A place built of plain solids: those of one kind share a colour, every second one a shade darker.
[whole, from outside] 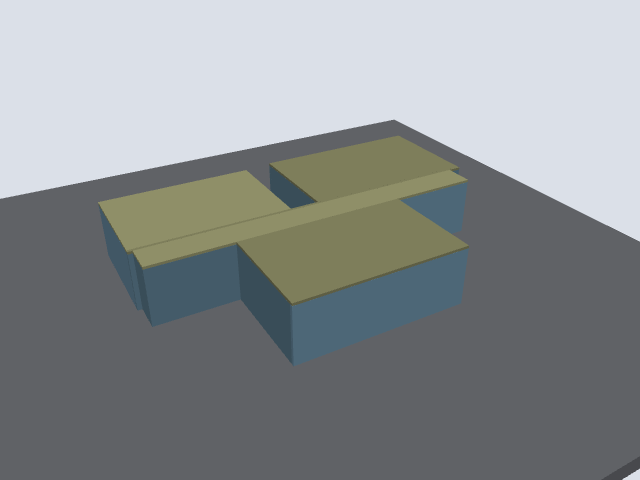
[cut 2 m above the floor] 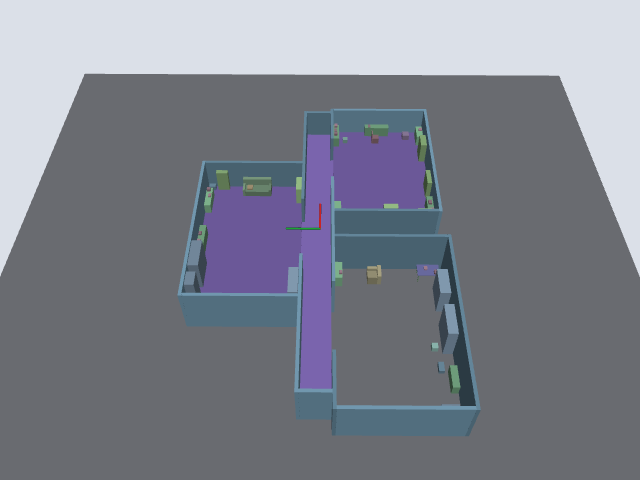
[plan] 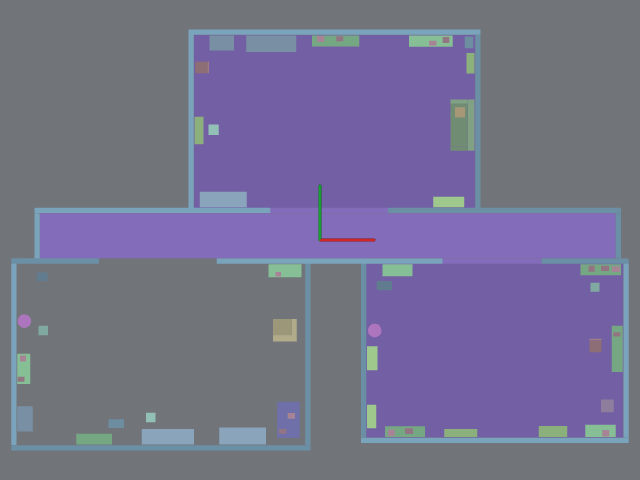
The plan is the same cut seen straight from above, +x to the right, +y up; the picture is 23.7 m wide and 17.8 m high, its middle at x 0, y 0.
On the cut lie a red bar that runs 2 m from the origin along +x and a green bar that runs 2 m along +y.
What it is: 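A storey of a split-level house; a hall and three lower rooms open beside it; the rooms' floors lie 1.15 m, 0.186 m and not at all below the hall's; a bare drop, one riser, a flush line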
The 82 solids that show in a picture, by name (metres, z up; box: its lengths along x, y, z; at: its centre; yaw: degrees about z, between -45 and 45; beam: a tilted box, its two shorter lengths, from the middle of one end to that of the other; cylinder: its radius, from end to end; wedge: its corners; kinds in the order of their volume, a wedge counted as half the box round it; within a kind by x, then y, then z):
{
 "floor_1": {"box": [21.35, 1.68, 1.2], "at": [0.29, 0.16, 0.55]},
 "floor_2": {"box": [4.37, 0.2, 1.02], "at": [0.34, 1.1, 0.46]},
 "floor_3": {"box": [10.43, 6.41, 1.02], "at": [0.54, 4.4, 0.46]},
 "floor_4": {"box": [3.67, 0.2, 1.2], "at": [6.38, -0.78, 0.55]},
 "floor_5": {"box": [9.53, 6.45, 1.2], "at": [6.48, -4.1, 0.55]},
 "wall_1": {"box": [0.2, 6.73, 3.74], "at": [-11.35, -4.24, 1.82]},
 "wall_2": {"box": [0.2, 1.68, 3.74], "at": [-10.49, 0.16, 1.82]},
 "wall_3": {"box": [3.25, 0.2, 3.74], "at": [-9.82, -0.78, 1.82]},
 "wall_4": {"box": [8.74, 0.2, 3.74], "at": [-6.22, 1.1, 1.82]},
 "wall_5": {"box": [11.1, 0.2, 3.74], "at": [-5.9, -7.71, 1.82]},
 "wall_6": {"box": [0.2, 6.41, 3.74], "at": [-4.78, 4.4, 1.82]},
 "wall_7": {"box": [0.2, 6.73, 3.74], "at": [-0.45, -4.24, 1.82]},
 "wall_8": {"box": [8.38, 0.2, 3.74], "at": [0.36, -0.78, 1.82]},
 "wall_9": {"box": [10.83, 0.2, 3.74], "at": [0.54, 7.71, 1.82]},
 "wall_10": {"box": [0.2, 6.45, 3.74], "at": [1.62, -4.1, 1.82]},
 "wall_11": {"box": [0.2, 6.41, 3.74], "at": [5.85, 4.4, 1.82]},
 "wall_12": {"box": [9.93, 0.2, 3.74], "at": [6.48, -7.43, 1.82]},
 "wall_13": {"box": [8.64, 0.2, 3.74], "at": [6.84, 1.1, 1.82]},
 "wall_14": {"box": [3.23, 0.2, 3.74], "at": [9.83, -0.78, 1.82]},
 "wall_15": {"box": [0.2, 1.68, 3.74], "at": [11.06, 0.16, 1.82]},
 "wall_16": {"box": [0.2, 6.45, 3.74], "at": [11.35, -4.1, 1.82]},
 "roof_1": {"box": [11.1, 6.93, 0.16], "at": [-5.9, -4.34, 3.77]},
 "roof_2": {"box": [22.9, 0.2, 0.16], "at": [0.0, -0.78, 3.77]},
 "roof_3": {"box": [21.75, 1.88, 0.16], "at": [0.29, 0.26, 3.77]},
 "roof_4": {"box": [10.83, 6.61, 0.16], "at": [0.54, 4.5, 3.77]},
 "roof_5": {"box": [9.93, 6.65, 0.16], "at": [6.48, -4.2, 3.77]},
 "wardrobe_1": {"box": [0.58, 0.93, 2.12], "at": [-10.94, -6.63, 1.01]},
 "wardrobe_2": {"box": [1.94, 0.58, 2.22], "at": [-5.64, -7.3, 1.06]},
 "wardrobe_3": {"box": [0.92, 0.56, 2.14], "at": [-3.64, 7.31, 2.04]},
 "wardrobe_4": {"box": [1.75, 0.57, 2.0], "at": [-3.59, 1.5, 1.97]},
 "wardrobe_5": {"box": [1.74, 0.64, 1.97], "at": [-2.87, -7.27, 0.93]},
 "wardrobe_6": {"box": [1.86, 0.62, 2.15], "at": [-1.8, 7.28, 2.04]},
 "sideboard_1": {"box": [0.48, 1.13, 0.75], "at": [-10.99, -4.78, 0.33]},
 "sideboard_2": {"box": [1.33, 0.4, 0.76], "at": [-8.38, -7.38, 0.33]},
 "sideboard_3": {"box": [1.23, 0.48, 0.92], "at": [-1.3, -1.14, 0.41]},
 "sideboard_4": {"box": [1.76, 0.41, 0.87], "at": [0.58, 7.38, 1.4]},
 "sideboard_5": {"box": [1.12, 0.44, 0.85], "at": [2.88, -1.12, 1.58]},
 "sideboard_6": {"box": [1.49, 0.4, 0.85], "at": [3.15, -7.11, 1.58]},
 "sideboard_7": {"box": [1.62, 0.42, 0.71], "at": [4.11, 7.38, 1.32]},
 "sideboard_8": {"box": [1.14, 0.46, 0.8], "at": [10.4, -7.08, 1.55]},
 "sideboard_9": {"box": [1.5, 0.41, 0.76], "at": [10.41, -1.11, 1.53]},
 "sideboard_10": {"box": [0.41, 1.72, 0.76], "at": [11.02, -4.04, 1.53]},
 "case_1": {"box": [0.34, 1.03, 1.27], "at": [-4.49, 4.06, 1.6]},
 "case_2": {"box": [0.35, 0.88, 1.65], "at": [1.92, -6.54, 1.98]},
 "case_3": {"box": [0.4, 0.89, 2.1], "at": [1.94, -4.39, 2.2]},
 "case_4": {"box": [1.16, 0.39, 1.32], "at": [4.77, 1.41, 1.63]},
 "case_5": {"box": [1.23, 0.3, 1.36], "at": [5.22, -7.16, 1.83]},
 "case_6": {"box": [0.3, 0.76, 1.54], "at": [5.58, 6.56, 1.74]},
 "case_7": {"box": [1.05, 0.41, 1.53], "at": [8.64, -7.1, 1.92]},
 "sofa_1": {"box": [0.65, 0.15, 0.57], "at": [5.16, 3.39, 1.25]},
 "sofa_2": {"box": [0.65, 1.6, 0.41], "at": [5.16, 4.26, 1.17]},
 "sofa_3": {"box": [0.65, 0.15, 0.57], "at": [5.16, 5.14, 1.25]},
 "sofa_4": {"box": [0.25, 1.9, 0.93], "at": [5.61, 4.26, 1.44]},
 "armchair_1": {"box": [0.19, 0.6, 0.71], "at": [-1.65, -3.23, 0.31]},
 "armchair_2": {"box": [0.89, 0.24, 0.86], "at": [-1.3, -3.65, 0.38]},
 "armchair_3": {"box": [0.5, 0.6, 0.49], "at": [-1.3, -3.23, 0.2]},
 "armchair_4": {"box": [0.19, 0.6, 0.71], "at": [-0.95, -3.23, 0.31]},
 "bush_1": {"cylinder": 0.25, "from": [-10.96, -3.01, 0.52], "to": [-10.96, -3.01, 1.05]},
 "bush_2": {"cylinder": 0.25, "from": [2.03, -3.36, 1.68], "to": [2.03, -3.36, 2.55]},
 "toybox_1": {"box": [0.41, 0.31, 0.43], "at": [-10.3, -1.36, 0.16]},
 "toybox_2": {"box": [0.58, 0.33, 0.34], "at": [-7.56, -6.81, 0.12]},
 "toybox_3": {"box": [0.57, 0.35, 0.37], "at": [2.39, -1.69, 1.34]},
 "toybox_4": {"box": [0.32, 0.44, 0.35], "at": [5.53, 7.33, 1.14]},
 "chair_1": {"box": [0.46, 0.42, 0.45], "at": [-4.4, 6.4, 1.19]},
 "chair_2": {"box": [0.44, 0.45, 0.46], "at": [10.22, -3.94, 1.38]},
 "basket_1": {"box": [0.36, 0.36, 0.36], "at": [-10.26, -3.36, 0.13]},
 "basket_2": {"box": [0.36, 0.36, 0.4], "at": [-6.28, -6.58, 0.15]},
 "basket_3": {"box": [0.39, 0.39, 0.29], "at": [-3.94, 4.09, 1.11]},
 "basket_4": {"box": [0.33, 0.33, 0.31], "at": [10.2, -1.75, 1.31]},
 "pouf_1": {"box": [0.47, 0.47, 0.4], "at": [10.65, -6.15, 1.35]},
 "books_1": {"box": [0.23, 0.23, 0.2], "at": [-11.02, -4.39, 0.8]},
 "books_2": {"box": [0.27, 0.21, 0.09], "at": [-1.06, -6.52, 0.77]},
 "books_3": {"box": [0.27, 0.22, 0.18], "at": [0.03, 7.46, 1.93]},
 "books_4": {"box": [0.25, 0.24, 0.14], "at": [2.65, -7.15, 2.07]},
 "books_5": {"box": [0.3, 0.22, 0.14], "at": [3.3, -7.09, 2.07]},
 "books_6": {"box": [0.24, 0.23, 0.18], "at": [10.07, -1.07, 2.01]},
 "books_7": {"box": [0.3, 0.19, 0.046], "at": [10.57, -1.05, 1.94]},
 "books_8": {"box": [0.26, 0.24, 0.08], "at": [10.6, -7.17, 1.99]},
 "books_9": {"box": [0.28, 0.21, 0.16], "at": [10.97, -1.08, 2.0]},
 "books_10": {"box": [0.28, 0.17, 0.05], "at": [11.01, -3.5, 1.94]},
 "table_1": {"box": [0.84, 1.35, 0.04], "at": [-1.17, -6.67, 0.7]},
 "cushion_1": {"box": [0.38, 0.38, 0.12], "at": [5.19, 4.74, 1.44]}
}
